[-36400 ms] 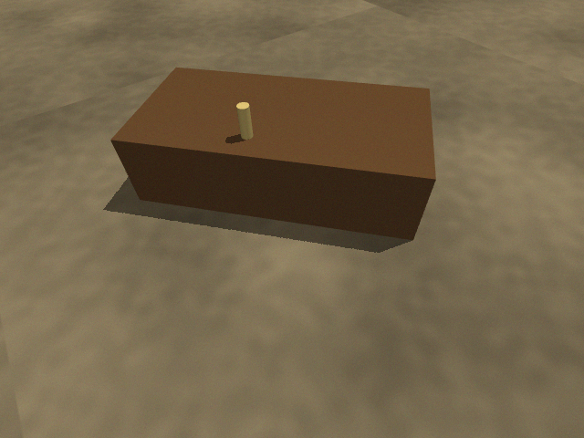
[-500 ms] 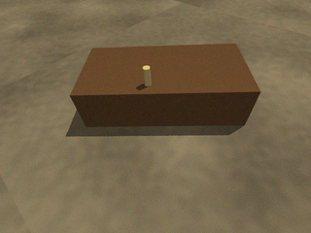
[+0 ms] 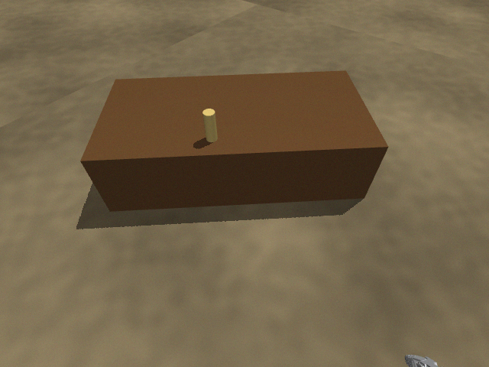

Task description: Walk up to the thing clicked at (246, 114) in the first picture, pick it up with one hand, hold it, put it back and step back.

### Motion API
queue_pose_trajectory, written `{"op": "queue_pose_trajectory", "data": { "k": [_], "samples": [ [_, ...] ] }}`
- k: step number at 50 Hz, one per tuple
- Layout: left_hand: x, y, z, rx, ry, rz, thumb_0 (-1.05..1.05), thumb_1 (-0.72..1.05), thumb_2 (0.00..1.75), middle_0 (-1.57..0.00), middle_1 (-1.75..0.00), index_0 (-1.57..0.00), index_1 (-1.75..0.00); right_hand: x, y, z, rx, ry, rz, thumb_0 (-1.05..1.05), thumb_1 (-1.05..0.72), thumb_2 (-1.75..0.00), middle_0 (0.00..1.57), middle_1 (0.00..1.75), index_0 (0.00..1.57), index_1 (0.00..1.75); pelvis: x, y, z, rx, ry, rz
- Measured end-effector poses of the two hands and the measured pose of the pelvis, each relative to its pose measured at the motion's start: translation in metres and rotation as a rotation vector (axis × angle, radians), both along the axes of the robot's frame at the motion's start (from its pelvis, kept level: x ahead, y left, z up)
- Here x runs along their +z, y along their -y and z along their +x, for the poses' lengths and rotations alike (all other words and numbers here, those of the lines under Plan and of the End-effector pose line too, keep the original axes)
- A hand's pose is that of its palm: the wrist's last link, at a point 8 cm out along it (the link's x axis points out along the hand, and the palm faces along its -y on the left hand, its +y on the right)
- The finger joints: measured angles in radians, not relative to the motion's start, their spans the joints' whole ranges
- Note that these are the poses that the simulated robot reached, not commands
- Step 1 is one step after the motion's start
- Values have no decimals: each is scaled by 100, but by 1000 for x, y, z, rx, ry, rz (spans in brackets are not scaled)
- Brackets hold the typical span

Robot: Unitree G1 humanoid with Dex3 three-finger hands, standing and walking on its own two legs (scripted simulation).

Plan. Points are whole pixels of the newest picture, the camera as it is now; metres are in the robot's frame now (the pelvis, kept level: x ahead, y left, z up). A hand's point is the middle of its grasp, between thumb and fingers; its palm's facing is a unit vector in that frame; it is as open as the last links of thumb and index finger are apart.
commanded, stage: step back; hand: left
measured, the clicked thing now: (210, 125) +1.10 +0.18 -0.34
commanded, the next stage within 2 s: stand in 0.08 s
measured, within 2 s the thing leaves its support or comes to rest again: neither
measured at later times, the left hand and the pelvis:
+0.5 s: hand out of the picture +0.08 +0.25 -0.14, palm faces -0.02 -0.94 -0.34, open 7.4 cm; pelvis -0.01 +0.00 +0.01, yaw +0 degrees
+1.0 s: hand out of the picture +0.06 +0.26 -0.15, palm faces -0.02 -0.94 -0.33, open 7.4 cm; pelvis -0.01 +0.00 +0.01, yaw +1 degrees
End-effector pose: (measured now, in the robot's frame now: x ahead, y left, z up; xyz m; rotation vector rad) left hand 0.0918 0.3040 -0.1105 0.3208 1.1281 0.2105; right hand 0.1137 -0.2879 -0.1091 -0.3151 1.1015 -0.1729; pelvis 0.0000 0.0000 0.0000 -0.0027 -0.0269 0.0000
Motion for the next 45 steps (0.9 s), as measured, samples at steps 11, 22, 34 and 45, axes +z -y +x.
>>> {"op": "queue_pose_trajectory", "data": {
  "k": [11,22,34,45],
  "samples": [
    [4,8,5,-7,-33,-15,1,90,89,-20,-30,-20,-30,3,9,-12,-33,-46,-1,0,-91,-90,20,30,20,30,8,1,2,0,5,5],
    [5,12,-16,4,-75,-20,1,90,89,-20,-30,-20,-30,1,9,-39,-47,-101,10,0,-91,-90,20,30,20,30,13,3,-7,4,14,3],
    [4,8,-41,23,-118,-19,1,90,89,-20,-30,-20,-30,0,9,-59,-48,-142,9,0,-91,-90,20,30,20,30,14,2,-13,9,5,0],
    [2,4,-46,31,-140,-18,1,90,89,-20,-30,-20,-30,0,7,-58,-42,-157,4,0,-91,-90,20,30,20,30,13,-1,-10,11,-3,2]
  ]
}}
